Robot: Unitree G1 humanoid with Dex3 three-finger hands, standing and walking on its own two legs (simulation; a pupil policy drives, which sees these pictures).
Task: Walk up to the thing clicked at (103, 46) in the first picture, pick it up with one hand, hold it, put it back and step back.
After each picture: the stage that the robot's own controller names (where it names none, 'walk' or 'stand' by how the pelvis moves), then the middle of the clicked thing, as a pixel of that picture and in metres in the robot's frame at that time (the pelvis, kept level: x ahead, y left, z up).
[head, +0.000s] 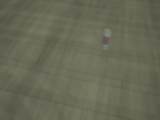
stand; (106, 39) +1.37 -0.26 -0.65
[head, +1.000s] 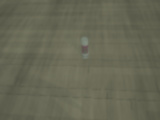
walk; (84, 48) +1.25 +0.07 -0.63
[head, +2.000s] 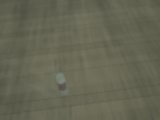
walk; (62, 84) +0.75 +0.25 -0.65
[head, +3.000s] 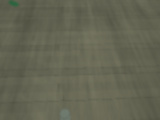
walk; out of the picture +0.47 +0.15 -0.64
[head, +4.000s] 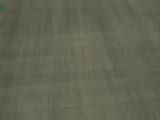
stand; out of the picture +0.38 +0.18 -0.65
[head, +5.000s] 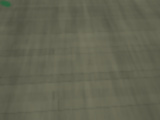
stand; out of the picture +0.36 +0.15 -0.66
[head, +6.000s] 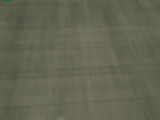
stand; out of the picture +0.39 +0.15 -0.66
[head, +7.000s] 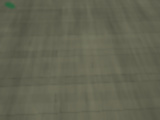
stand; out of the picture +0.35 +0.15 -0.65
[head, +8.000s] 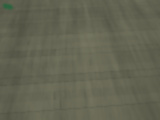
stand; out of the picture +0.39 +0.16 -0.66
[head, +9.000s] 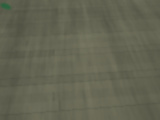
stand; out of the picture +0.37 +0.16 -0.66
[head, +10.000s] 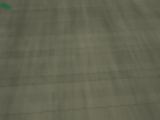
go down; out of the picture +0.37 +0.16 -0.66
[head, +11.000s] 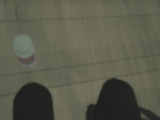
go down; (26, 54) +0.46 +0.19 -0.27
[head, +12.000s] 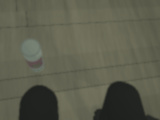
approach; (34, 57) +0.46 +0.18 -0.26
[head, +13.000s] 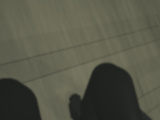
close in; out of the picture +0.46 +0.23 -0.17
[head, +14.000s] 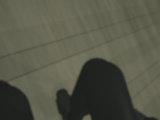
close; out of the picture +0.46 +0.24 -0.16
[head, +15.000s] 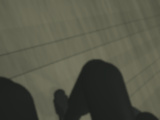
lift; out of the picture +0.43 +0.24 -0.17
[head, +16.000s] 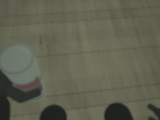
lift; (28, 79) +0.33 +0.17 +0.02
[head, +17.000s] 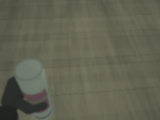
hold; (37, 94) +0.30 +0.16 +0.03
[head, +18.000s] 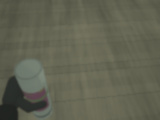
hold; (37, 93) +0.31 +0.16 +0.03
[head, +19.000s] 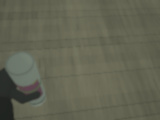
crouch; (30, 83) +0.34 +0.17 -0.02
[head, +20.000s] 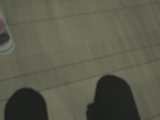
lower; out of the picture +0.50 +0.20 -0.03
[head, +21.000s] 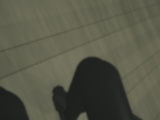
lower; out of the picture +0.48 +0.26 -0.16
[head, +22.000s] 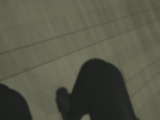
lower; out of the picture +0.46 +0.25 -0.17
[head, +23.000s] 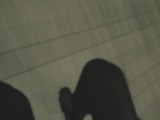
lower; out of the picture +0.46 +0.25 -0.16
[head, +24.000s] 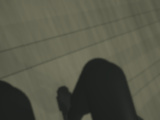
lower; out of the picture +0.45 +0.25 -0.17
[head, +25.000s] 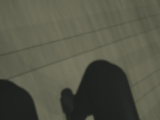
draw back; out of the picture +0.44 +0.22 -0.17
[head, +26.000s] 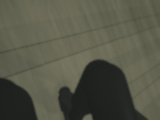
stand; out of the picture +0.43 +0.22 -0.18
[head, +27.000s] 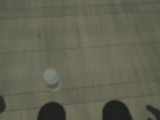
walk; (52, 81) +0.43 +0.15 -0.41
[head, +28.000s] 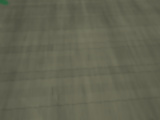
stand; out of the picture +0.38 +0.14 -0.59
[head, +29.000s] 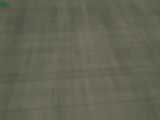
stand; out of the picture +0.38 +0.14 -0.60
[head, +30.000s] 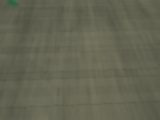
stand; out of the picture +0.39 +0.13 -0.64
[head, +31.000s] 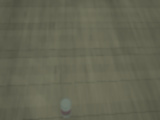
walk; (66, 108) +0.42 +0.08 -0.63
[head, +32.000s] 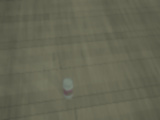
walk; (68, 89) +0.56 +0.10 -0.63
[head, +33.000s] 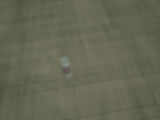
walk; (66, 68) +0.83 +0.22 -0.64
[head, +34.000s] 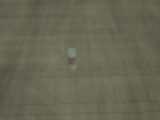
stand; (72, 59) +1.04 +0.13 -0.64
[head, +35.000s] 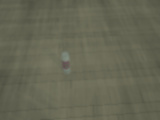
stand; (66, 63) +1.03 +0.17 -0.66
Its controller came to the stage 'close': yes
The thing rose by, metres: 0.69
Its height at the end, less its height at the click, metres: +0.00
